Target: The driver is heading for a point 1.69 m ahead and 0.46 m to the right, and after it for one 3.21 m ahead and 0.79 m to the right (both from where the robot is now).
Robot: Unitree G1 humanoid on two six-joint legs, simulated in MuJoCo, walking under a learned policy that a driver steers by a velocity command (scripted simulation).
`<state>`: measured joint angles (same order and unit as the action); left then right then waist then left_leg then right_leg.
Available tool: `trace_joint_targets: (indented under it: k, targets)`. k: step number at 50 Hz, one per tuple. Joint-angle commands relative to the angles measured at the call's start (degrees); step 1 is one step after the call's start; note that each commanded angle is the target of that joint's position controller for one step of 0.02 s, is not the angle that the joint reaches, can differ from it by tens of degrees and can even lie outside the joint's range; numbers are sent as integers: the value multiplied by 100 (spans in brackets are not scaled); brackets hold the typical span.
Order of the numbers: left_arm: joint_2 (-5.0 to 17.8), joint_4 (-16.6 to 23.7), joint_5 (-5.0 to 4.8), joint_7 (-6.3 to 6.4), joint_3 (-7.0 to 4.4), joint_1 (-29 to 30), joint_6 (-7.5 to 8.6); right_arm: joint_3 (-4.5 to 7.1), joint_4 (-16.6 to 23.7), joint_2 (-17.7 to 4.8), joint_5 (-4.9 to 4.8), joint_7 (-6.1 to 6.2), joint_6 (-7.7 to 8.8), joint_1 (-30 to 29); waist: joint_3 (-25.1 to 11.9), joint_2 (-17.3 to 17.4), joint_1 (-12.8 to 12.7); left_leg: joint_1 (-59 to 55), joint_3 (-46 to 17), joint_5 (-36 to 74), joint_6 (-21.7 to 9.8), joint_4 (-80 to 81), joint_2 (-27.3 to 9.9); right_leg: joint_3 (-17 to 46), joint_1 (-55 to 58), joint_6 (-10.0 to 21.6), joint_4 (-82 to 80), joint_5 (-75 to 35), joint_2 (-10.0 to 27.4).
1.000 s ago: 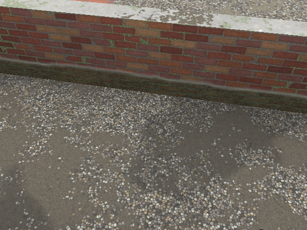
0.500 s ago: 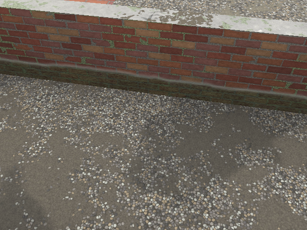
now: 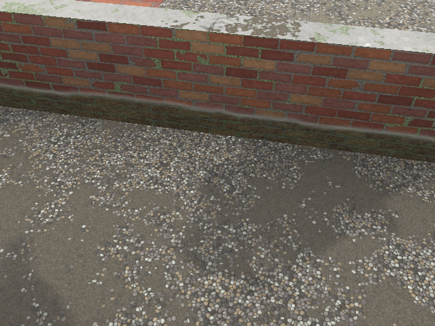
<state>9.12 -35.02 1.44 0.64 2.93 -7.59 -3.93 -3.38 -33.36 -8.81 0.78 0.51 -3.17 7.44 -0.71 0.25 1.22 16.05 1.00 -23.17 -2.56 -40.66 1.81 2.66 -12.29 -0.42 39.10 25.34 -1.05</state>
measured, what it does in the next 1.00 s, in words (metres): stands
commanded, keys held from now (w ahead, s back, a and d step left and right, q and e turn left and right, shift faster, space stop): w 0.16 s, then no key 0.84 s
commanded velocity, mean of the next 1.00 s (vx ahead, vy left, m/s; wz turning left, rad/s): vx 0.20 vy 0.00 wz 0.00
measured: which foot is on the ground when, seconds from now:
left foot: down 0.00-1.00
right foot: down 0.00-1.00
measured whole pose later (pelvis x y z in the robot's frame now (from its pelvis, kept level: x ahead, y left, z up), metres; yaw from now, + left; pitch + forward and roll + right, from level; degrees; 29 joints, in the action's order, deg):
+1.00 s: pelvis -0.01 +0.00 +0.02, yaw +0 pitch +0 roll +0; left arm 10.7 -38.0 1.3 0.8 2.2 -9.6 -4.5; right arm -1.7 -36.4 -10.8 0.7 1.4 -4.9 8.7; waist -0.2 -0.1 1.0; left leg 14.6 0.8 -16.5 -2.4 -30.9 1.8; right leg 2.7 -11.0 -0.4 29.7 18.8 -0.8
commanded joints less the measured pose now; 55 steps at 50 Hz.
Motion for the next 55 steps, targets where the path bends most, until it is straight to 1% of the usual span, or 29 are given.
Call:
trace_joint_targets:
  k: [1, 2, 3, 4, 6, 7, 8, 9, 10, 11, 12, 13, 15, 16, 18, 21, 25, 29, 34, 35, 36, 38, 42, 48, 51, 52, 55]
  targets:
    - [421, 635, -11, 5, -99, 687, 57, 105, 651, -371, 24, -40, 93, -763, 30, 29, 50, 200, -284, 2327, -112, 559, -378, 213, -99, 155, -387, -2387, 184]
    - [469, 604, 8, 5, -132, 604, 35, 105, 601, -332, 81, -63, 106, -568, -287, -30, 95, 76, -236, 2427, -100, 495, -371, 237, 38, 166, -316, -2554, 210]
    - [391, 468, 1, 19, -127, 291, 88, 104, 459, -361, 12, 12, 110, -226, -753, -25, -9, -97, -401, 1522, -105, 726, -373, 114, 348, 155, -350, -1483, 94]
    - [329, 502, 0, 14, -95, 362, 102, 112, 497, -396, -24, 31, 97, -410, -414, 70, -52, 39, -454, 1398, -113, 812, -376, 98, 190, 144, -421, -1321, 66]
    - [342, 497, 3, 6, -94, 431, 113, 115, 543, -404, -30, 38, 72, -508, -213, 71, -43, 101, -498, 1338, -135, 866, -398, 116, 93, 158, -452, -1241, 61]
    - [425, 639, -13, 0, -97, 688, 51, 102, 660, -373, 21, -42, 79, -752, 81, 47, 51, 247, -280, 2299, -110, 573, -381, 208, -127, 145, -378, -2360, 174]
    - [468, 598, 11, 1, -127, 587, 35, 103, 605, -329, 88, -66, 104, -554, -283, -14, 95, 89, -233, 2403, -104, 493, -369, 249, 32, 165, -318, -2571, 217]
    - [394, 431, 7, 18, -123, 206, 93, 99, 427, -355, 18, 10, 115, -133, -809, -38, -7, -140, -421, 1426, -113, 757, -383, 150, 376, 164, -393, -1419, 109]
    - [328, 441, 7, 12, -87, 248, 100, 101, 438, -395, -22, 29, 101, -278, -399, 41, -51, 24, -498, 1227, -127, 895, -398, 157, 200, 159, -526, -1159, 84]
    - [310, 412, 16, 5, -75, 269, 101, 92, 444, -383, -26, 37, 88, -327, -215, 37, -50, 81, -553, 1103, -144, 1003, -426, 206, 131, 171, -646, -1005, 98]
    - [381, 578, 4, -2, -72, 609, 45, 73, 576, -348, 29, -37, 98, -634, 199, 22, 43, 195, -394, 2082, -132, 783, -422, 314, -160, 167, -604, -2104, 213]
    - [359, 526, 32, -3, -67, 520, 22, 48, 499, -260, 90, -66, 106, -428, -135, -1, 88, -8, -413, 2131, -117, 870, -465, 355, -33, 162, -647, -2193, 264]
    - [261, 470, 56, -2, -20, 451, 16, 2, 384, -185, 103, -81, 142, -326, -282, 4, 63, -170, -498, 2180, -76, 1150, -521, 423, 138, 102, -956, -2203, 333]
    - [269, 426, 58, 2, -16, 441, 22, 2, 331, -200, 100, -80, 159, -304, -285, -25, 54, -267, -552, 2233, -63, 1292, -559, 457, 199, 88, -1111, -2210, 361]
    - [353, 332, 58, 8, -45, 376, 12, 25, 231, -287, 81, -76, 174, -227, -237, -54, 31, -382, -617, 2365, -73, 1527, -612, 497, 345, 85, -1348, -2238, 397]
    - [436, 197, 33, -6, -91, 223, 0, 75, 89, -381, 45, -89, 198, -101, -297, 4, -3, -597, -657, 2542, -103, 1797, -644, 518, 557, 98, -1612, -2320, 444]
    - [446, 114, -10, -16, -128, 171, 6, 121, -11, -405, -7, -102, 215, -68, -414, 33, -22, -813, -658, 2781, -138, 1980, -670, 490, 676, 91, -1775, -2444, 478]
    - [463, 97, -31, -13, -153, 165, 1, 164, -55, -430, -27, -99, 195, -59, -487, 17, -18, -941, -637, 2905, -165, 2014, -685, 452, 644, 86, -1818, -2501, 490]
    - [519, 113, -30, -13, -174, 142, -21, 209, -68, -485, -21, -96, 145, -32, -473, 1, -4, -975, -616, 2908, -193, 1981, -691, 423, 516, 91, -1813, -2469, 489]
    - [548, 41, -69, 30, -192, 118, 14, 242, -89, -621, -110, 14, 100, -59, -464, -14, -70, -849, -673, 2737, -177, 1860, -629, 301, 569, 83, -1642, -2046, 331]
    - [515, 53, -64, 44, -176, 72, 31, 244, -53, -624, -98, 64, 63, -94, -455, 2, -77, -833, -665, 2713, -196, 1819, -637, 299, 467, 92, -1604, -2001, 339]
    - [523, 54, -59, 48, -171, 74, 47, 248, -8, -615, -70, 96, 8, -106, -369, 19, -47, -747, -650, 2607, -213, 1751, -625, 301, 305, 116, -1531, -1974, 333]
    - [591, 106, -36, 49, -182, 86, 45, 275, 59, -654, -30, 104, -57, -75, -357, 25, -5, -645, -622, 2521, -251, 1542, -592, 296, 135, 176, -1338, -2067, 322]
    - [617, 182, -11, 29, -189, 107, 33, 298, 155, -675, 0, 108, -104, -102, -309, 18, 11, -417, -633, 2148, -251, 1405, -575, 328, 11, 233, -1230, -1938, 304]
    - [622, 212, -3, 17, -194, 110, 25, 303, 190, -675, 9, 105, -108, -116, -298, 24, 2, -324, -643, 1985, -243, 1378, -569, 346, -13, 253, -1212, -1860, 300]
    - [554, 241, 9, 19, -179, 134, -8, 295, 188, -659, -14, 109, -83, -95, -328, 90, 19, -292, -626, 1813, -235, 1437, -561, 355, 3, 289, -1220, -1826, 312]
    - [584, 270, 18, 13, -193, 138, -45, 287, 199, -648, -6, 100, -53, -114, -274, 36, -18, -199, -648, 1700, -228, 1458, -558, 368, 4, 298, -1235, -1758, 308]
